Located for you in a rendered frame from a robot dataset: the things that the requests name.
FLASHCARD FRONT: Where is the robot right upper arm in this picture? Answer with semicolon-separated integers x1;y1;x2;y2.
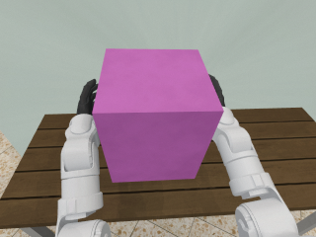
235;197;316;237

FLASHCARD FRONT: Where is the robot left hand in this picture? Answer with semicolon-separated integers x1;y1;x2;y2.
76;79;99;116

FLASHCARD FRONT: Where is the robot left forearm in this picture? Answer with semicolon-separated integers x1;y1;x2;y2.
55;114;104;237

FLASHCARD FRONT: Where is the table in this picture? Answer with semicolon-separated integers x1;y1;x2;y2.
0;108;316;237

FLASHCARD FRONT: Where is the robot right hand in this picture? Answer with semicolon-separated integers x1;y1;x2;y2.
208;74;225;107

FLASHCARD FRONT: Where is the robot right forearm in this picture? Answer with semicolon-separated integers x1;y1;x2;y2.
212;107;299;234

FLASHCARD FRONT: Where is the robot left upper arm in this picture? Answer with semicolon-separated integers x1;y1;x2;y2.
57;219;112;237

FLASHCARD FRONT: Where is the carton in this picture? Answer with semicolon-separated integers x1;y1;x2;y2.
92;48;224;183

